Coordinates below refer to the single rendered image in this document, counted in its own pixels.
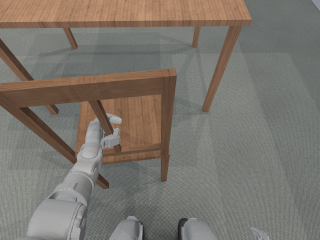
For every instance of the robot left shin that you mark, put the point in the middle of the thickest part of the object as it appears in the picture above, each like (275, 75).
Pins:
(132, 218)

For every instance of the chair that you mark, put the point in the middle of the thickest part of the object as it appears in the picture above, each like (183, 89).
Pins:
(144, 100)

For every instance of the left robot forearm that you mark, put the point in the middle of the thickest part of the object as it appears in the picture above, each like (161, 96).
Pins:
(81, 179)

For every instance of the left robot upper arm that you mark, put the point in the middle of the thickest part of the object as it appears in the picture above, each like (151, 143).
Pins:
(58, 220)

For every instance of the robot right shin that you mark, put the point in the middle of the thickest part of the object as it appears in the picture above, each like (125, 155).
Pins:
(191, 219)

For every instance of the robot shin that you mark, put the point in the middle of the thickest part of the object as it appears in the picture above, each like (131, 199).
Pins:
(191, 219)
(132, 218)

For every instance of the robot left hand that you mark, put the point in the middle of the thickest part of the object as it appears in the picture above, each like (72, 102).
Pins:
(96, 133)

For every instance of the robot right hand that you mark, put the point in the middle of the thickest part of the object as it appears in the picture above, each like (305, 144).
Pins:
(257, 234)

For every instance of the table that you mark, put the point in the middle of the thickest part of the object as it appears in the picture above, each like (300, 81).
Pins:
(66, 14)

